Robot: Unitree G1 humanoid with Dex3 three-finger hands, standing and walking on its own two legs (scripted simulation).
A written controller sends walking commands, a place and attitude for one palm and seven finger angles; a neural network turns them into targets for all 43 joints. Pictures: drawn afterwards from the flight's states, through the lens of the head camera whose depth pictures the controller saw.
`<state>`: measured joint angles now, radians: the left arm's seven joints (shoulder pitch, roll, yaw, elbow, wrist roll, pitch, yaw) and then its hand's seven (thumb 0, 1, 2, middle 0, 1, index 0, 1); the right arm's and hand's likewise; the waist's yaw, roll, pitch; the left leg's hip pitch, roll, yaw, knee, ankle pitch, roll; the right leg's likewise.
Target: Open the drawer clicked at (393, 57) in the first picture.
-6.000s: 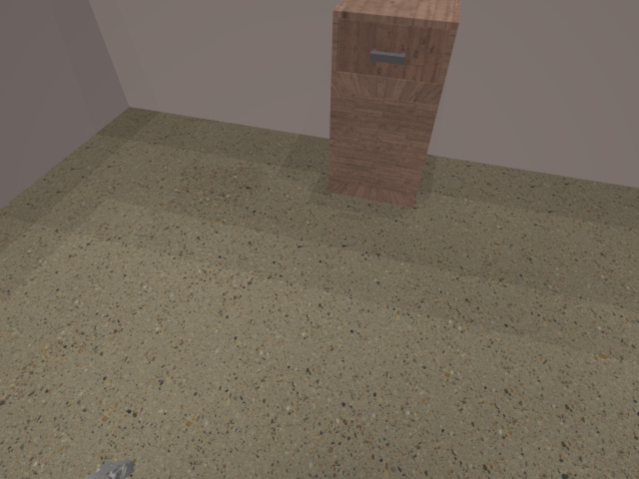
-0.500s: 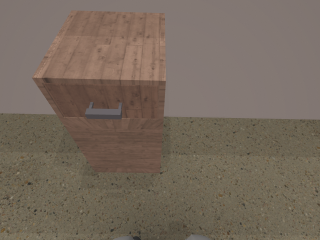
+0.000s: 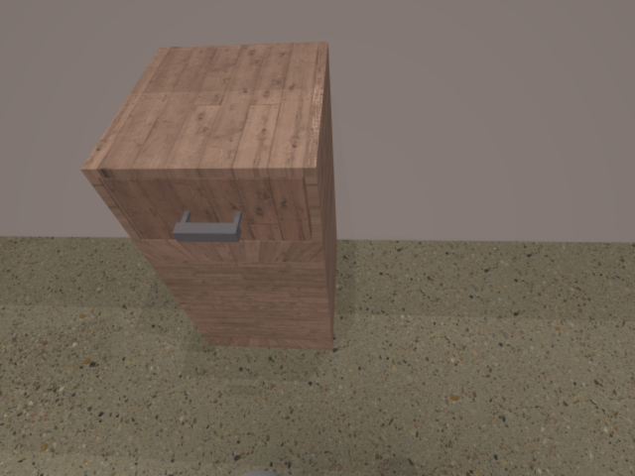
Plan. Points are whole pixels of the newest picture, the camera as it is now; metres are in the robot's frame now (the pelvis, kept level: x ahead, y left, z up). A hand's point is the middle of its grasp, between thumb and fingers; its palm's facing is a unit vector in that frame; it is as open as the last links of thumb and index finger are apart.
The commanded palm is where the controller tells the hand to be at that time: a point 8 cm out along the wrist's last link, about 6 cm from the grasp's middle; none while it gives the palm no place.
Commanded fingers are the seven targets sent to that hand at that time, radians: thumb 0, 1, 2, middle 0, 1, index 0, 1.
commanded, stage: come to a stop and stand still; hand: left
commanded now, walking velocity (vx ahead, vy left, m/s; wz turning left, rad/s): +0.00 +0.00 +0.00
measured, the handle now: (210, 223) +0.54 +0.27 -0.08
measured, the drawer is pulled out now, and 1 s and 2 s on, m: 0.00 0.00 0.00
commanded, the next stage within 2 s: look again from close up in 0.72 s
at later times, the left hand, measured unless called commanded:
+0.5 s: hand out of the picture +0.03 +0.24 -0.19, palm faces +0.02 -0.99 -0.17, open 7.3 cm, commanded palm none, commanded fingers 0.00 0.90 0.90 -0.20 -0.30 -0.20 -0.30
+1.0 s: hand out of the picture +0.02 +0.22 -0.19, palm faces -0.01 -0.98 -0.22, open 7.3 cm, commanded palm none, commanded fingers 0.00 0.90 0.90 -0.20 -0.30 -0.20 -0.30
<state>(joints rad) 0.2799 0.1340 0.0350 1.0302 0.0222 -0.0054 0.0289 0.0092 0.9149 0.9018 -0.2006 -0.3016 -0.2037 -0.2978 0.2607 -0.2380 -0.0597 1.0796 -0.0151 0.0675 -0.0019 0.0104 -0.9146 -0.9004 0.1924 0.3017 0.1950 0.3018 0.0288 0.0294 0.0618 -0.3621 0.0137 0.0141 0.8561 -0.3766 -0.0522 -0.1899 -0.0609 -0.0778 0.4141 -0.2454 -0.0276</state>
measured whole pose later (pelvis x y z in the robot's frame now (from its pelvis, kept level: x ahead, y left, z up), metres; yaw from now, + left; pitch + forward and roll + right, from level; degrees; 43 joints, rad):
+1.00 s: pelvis +0.01 +0.04 -0.02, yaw -1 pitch -1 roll +0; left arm 0.26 0.15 -0.02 1.10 0.00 -0.01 0.04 0.01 0.92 0.90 -0.20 -0.30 -0.20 -0.30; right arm 0.31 -0.16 0.01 1.08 -0.01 -0.02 -0.02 0.01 -0.91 -0.90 0.20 0.30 0.20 0.30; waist -0.02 0.03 0.06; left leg -0.18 0.02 0.06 0.54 -0.34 0.01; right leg -0.19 -0.06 -0.05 0.53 -0.32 0.04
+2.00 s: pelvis -0.01 +0.04 -0.02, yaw -1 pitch -2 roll -1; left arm 0.27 0.18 0.00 1.00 0.01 0.00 0.03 0.01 0.91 0.90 -0.20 -0.30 -0.20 -0.30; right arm 0.25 -0.18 -0.01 1.02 -0.02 0.00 -0.02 0.01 -0.91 -0.90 0.19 0.30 0.20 0.30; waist 0.00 -0.01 -0.01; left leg -0.19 0.04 0.05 0.56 -0.33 0.00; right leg -0.19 -0.05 -0.06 0.53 -0.30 0.03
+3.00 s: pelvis -0.04 +0.04 -0.01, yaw -1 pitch -1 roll +0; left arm 0.34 0.10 0.00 1.10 0.02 -0.01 0.04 0.01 0.91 0.90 -0.20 -0.30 -0.20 -0.30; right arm 0.31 -0.13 -0.01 1.11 -0.01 0.01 -0.01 0.01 -0.91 -0.90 0.19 0.30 0.20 0.30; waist -0.01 0.01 0.02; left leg -0.22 0.03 0.06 0.48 -0.24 0.00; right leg -0.22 -0.05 -0.05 0.46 -0.22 0.03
